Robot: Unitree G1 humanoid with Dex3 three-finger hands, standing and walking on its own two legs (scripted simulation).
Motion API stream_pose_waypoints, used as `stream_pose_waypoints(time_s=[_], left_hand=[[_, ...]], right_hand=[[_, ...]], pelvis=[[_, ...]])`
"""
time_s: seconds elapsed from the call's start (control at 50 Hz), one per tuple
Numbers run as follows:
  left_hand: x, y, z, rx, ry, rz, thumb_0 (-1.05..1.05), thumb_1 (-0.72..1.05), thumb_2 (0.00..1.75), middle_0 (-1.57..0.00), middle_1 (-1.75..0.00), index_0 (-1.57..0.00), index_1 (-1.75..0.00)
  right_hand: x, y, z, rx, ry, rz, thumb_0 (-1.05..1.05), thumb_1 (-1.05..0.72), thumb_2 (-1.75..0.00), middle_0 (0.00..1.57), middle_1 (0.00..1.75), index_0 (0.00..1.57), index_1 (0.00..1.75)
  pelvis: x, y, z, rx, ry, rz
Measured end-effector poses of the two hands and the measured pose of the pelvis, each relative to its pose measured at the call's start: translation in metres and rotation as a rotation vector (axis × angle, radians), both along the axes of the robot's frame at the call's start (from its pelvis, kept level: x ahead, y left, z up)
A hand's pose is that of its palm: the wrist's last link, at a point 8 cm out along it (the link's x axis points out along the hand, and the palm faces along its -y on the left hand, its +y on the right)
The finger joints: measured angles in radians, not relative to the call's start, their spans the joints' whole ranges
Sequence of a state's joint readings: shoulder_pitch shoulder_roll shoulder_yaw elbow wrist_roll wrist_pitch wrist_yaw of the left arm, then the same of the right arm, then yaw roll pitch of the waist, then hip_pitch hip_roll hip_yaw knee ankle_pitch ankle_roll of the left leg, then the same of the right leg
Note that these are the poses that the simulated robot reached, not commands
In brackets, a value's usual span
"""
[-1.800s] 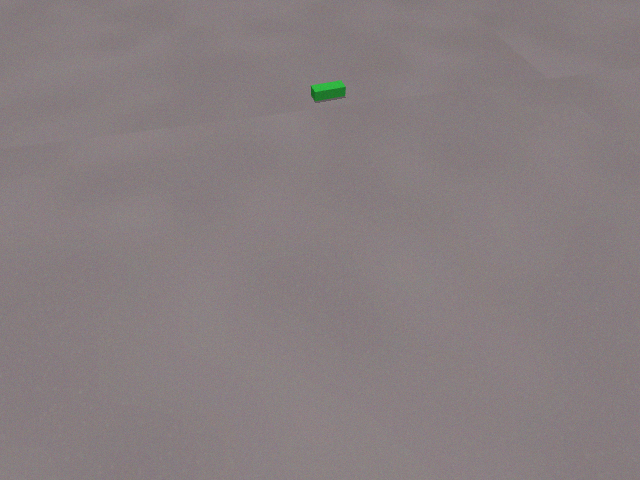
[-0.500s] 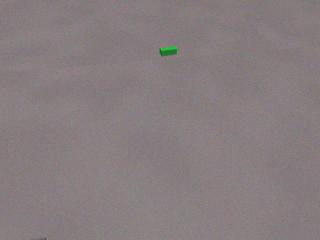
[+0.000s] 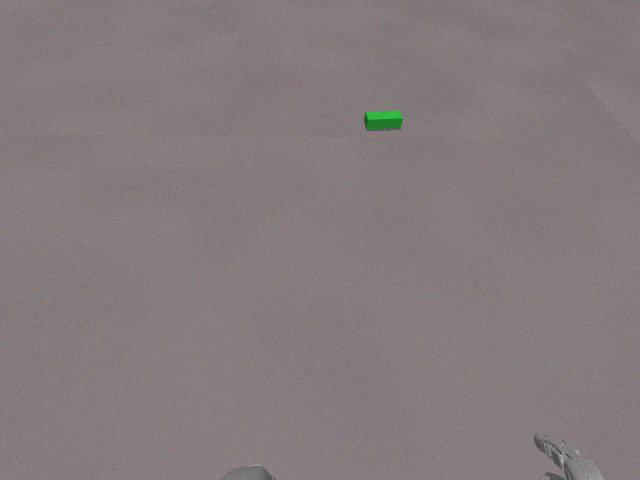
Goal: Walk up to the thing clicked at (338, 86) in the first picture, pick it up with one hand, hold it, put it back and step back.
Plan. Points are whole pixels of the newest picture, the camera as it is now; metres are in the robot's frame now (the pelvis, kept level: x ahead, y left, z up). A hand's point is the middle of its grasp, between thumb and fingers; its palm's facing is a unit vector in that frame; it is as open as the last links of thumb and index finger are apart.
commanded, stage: walk up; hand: left
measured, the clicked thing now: (383, 119) +1.94 -0.29 -0.72
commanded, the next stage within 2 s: none
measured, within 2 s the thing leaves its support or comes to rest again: neither
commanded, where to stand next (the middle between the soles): +1.53 -0.56 m, yaw +10 degrees
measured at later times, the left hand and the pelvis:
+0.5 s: hand (228, 380) +0.27 +0.15 -0.10, palm faces +0.14 -0.91 -0.40, open 7.4 cm; pelvis +0.26 -0.14 +0.02, yaw +5 degrees
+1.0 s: hand (286, 225) +0.59 +0.10 -0.12, palm faces +0.06 -0.95 -0.31, open 7.4 cm; pelvis +0.53 -0.19 +0.02, yaw +6 degrees
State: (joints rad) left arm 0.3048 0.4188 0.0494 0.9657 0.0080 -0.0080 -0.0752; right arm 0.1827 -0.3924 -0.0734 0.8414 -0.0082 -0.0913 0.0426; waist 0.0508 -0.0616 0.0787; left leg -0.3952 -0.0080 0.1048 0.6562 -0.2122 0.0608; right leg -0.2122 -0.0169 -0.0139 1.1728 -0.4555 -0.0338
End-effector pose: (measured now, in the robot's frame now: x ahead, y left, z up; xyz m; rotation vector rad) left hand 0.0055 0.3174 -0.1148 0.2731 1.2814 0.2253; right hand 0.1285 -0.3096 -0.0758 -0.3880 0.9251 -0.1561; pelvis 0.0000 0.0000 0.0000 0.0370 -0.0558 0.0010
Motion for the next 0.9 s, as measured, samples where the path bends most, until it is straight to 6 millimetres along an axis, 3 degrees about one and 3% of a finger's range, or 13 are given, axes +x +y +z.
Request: stream_pose_waypoints(time_s=[0.1, 0.2, 0.3, 0.36, 0.54, 0.68, 0.78, 0.9], left_hand=[[0.090, -0.023, 0.020, -0.028, -0.123, -0.070, 0.01, 0.90, 0.90, -0.20, -0.30, -0.20, -0.30], [0.169, -0.042, 0.042, 0.001, -0.197, -0.102, 0.01, 0.90, 0.90, -0.20, -0.30, -0.20, -0.30], [0.228, -0.064, 0.050, 0.090, -0.237, -0.070, 0.00, 0.90, 0.90, -0.20, -0.30, -0.20, -0.30], [0.244, -0.082, 0.051, 0.130, -0.265, -0.014, 0.00, 0.90, 0.90, -0.20, -0.30, -0.20, -0.30], [0.253, -0.138, 0.052, 0.072, -0.083, 0.103, 0.01, 0.90, 0.90, -0.20, -0.30, -0.20, -0.30], [0.294, -0.157, 0.025, 0.010, 0.013, 0.159, 0.01, 0.90, 0.90, -0.20, -0.30, -0.20, -0.30], [0.356, -0.160, -0.003, -0.012, 0.045, 0.162, 0.01, 0.90, 0.90, -0.20, -0.30, -0.20, -0.30], [0.479, -0.167, 0.009, -0.019, -0.081, 0.063, 0.01, 0.90, 0.90, -0.20, -0.30, -0.20, -0.30]], right_hand=[[0.014, -0.024, 0.012, -0.006, 0.035, -0.031, 0.00, -0.91, -0.90, 0.20, 0.30, 0.21, 0.30], [0.038, -0.071, 0.009, -0.020, 0.097, -0.058, 0.00, -0.90, -0.90, 0.20, 0.30, 0.21, 0.30], [0.091, -0.133, -0.015, -0.038, 0.143, -0.076, 0.01, -0.90, -0.90, 0.20, 0.30, 0.21, 0.30], [0.138, -0.156, -0.028, -0.060, 0.182, -0.056, 0.01, -0.91, -0.90, 0.20, 0.30, 0.21, 0.30], [0.286, -0.148, 0.000, 0.015, 0.130, 0.095, 0.01, -0.91, -0.90, 0.20, 0.30, 0.20, 0.30], [0.395, -0.140, 0.007, -0.019, 0.138, 0.165, 0.00, -0.91, -0.90, 0.20, 0.30, 0.21, 0.30], [0.465, -0.139, 0.002, -0.058, 0.043, 0.163, 0.00, -0.91, -0.90, 0.20, 0.30, 0.21, 0.30], [0.489, -0.162, 0.017, -0.056, 0.032, 0.075, 0.00, -0.91, -0.90, 0.20, 0.30, 0.21, 0.30]], pelvis=[[0.048, -0.020, 0.015, 0.008, -0.007, -0.004], [0.100, -0.052, 0.018, -0.001, -0.006, 0.010], [0.166, -0.099, 0.002, -0.002, 0.007, 0.031], [0.195, -0.119, -0.005, -0.029, 0.013, 0.053], [0.282, -0.151, 0.026, -0.052, 0.033, 0.091], [0.365, -0.160, 0.018, -0.071, 0.034, 0.120], [0.425, -0.154, -0.001, -0.038, 0.018, 0.122], [0.484, -0.167, 0.012, -0.007, 0.010, 0.107]])
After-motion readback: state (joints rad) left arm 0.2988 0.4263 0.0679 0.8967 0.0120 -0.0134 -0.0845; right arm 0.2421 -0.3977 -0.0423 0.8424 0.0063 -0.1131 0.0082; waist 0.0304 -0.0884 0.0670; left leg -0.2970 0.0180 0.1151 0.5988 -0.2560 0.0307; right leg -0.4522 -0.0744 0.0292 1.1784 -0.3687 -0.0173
